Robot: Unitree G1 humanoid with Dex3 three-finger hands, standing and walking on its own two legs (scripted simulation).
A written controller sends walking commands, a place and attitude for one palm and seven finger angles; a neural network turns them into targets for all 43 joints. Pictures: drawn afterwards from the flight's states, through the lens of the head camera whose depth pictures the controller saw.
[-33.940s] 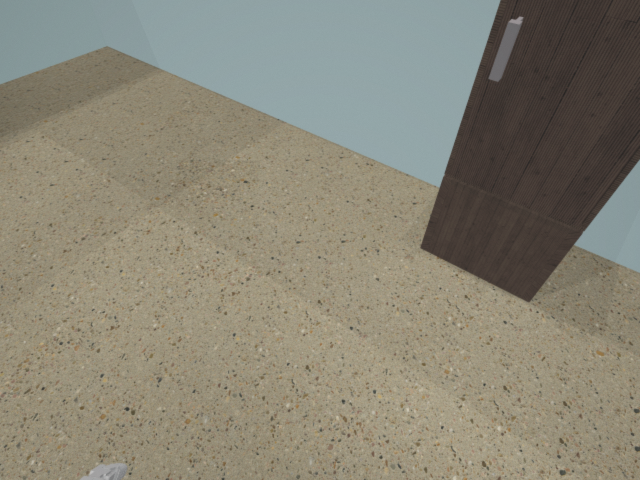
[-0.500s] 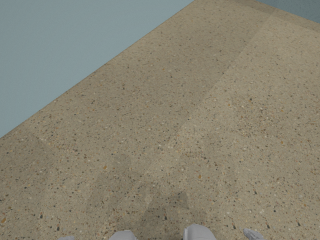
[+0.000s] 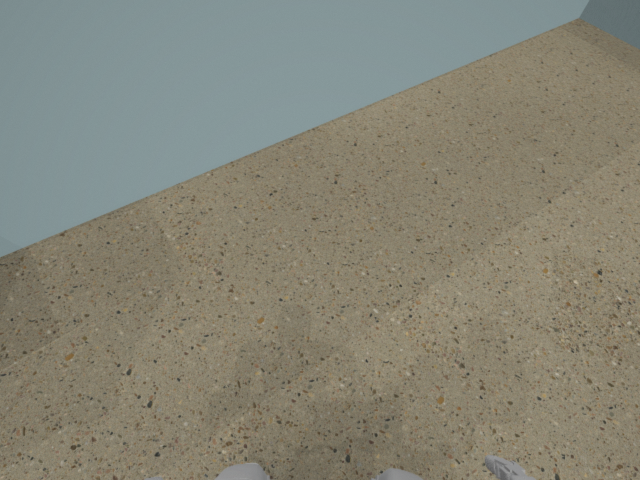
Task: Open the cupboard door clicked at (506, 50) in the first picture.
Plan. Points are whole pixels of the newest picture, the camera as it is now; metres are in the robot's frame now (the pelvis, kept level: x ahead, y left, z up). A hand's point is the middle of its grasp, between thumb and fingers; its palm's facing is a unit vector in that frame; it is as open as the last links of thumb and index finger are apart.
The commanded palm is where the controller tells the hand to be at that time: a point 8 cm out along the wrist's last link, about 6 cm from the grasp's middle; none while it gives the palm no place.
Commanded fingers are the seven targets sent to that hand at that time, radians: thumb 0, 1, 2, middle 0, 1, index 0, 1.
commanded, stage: turn to face it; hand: left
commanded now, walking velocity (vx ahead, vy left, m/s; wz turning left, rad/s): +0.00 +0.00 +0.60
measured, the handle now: out of the picture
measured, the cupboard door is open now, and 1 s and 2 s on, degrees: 40 40 40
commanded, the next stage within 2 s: none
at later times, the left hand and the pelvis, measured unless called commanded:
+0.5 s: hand out of the picture +0.03 +0.17 -0.15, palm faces +0.29 -0.93 -0.24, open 7.4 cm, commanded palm none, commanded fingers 0.00 0.90 0.90 -0.20 -0.30 -0.20 -0.30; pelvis +0.01 -0.04 +0.02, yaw +18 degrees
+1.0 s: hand out of the picture -0.01 +0.17 -0.14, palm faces +0.58 -0.76 -0.30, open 7.4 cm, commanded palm none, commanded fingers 0.00 0.90 0.90 -0.20 -0.30 -0.20 -0.30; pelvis +0.04 -0.06 +0.01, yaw +37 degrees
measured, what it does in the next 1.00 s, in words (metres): steps on the spot, turning left: right foot, then left foot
